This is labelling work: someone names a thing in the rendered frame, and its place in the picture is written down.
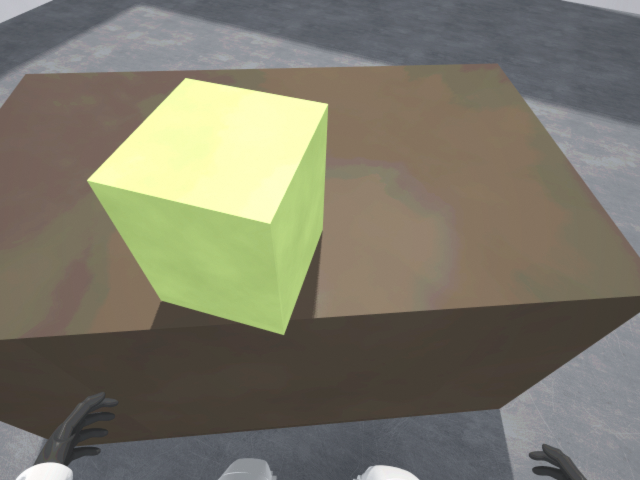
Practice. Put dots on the robot left thigh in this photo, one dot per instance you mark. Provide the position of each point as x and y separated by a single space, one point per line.
248 469

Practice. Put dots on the robot right hand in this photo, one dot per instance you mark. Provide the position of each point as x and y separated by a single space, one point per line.
567 471

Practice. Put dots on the carton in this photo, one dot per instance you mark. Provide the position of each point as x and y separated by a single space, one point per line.
219 195

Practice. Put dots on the robot left hand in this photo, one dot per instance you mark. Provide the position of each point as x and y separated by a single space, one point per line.
60 446

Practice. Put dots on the pedestal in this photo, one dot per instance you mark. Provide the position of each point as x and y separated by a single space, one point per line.
462 260

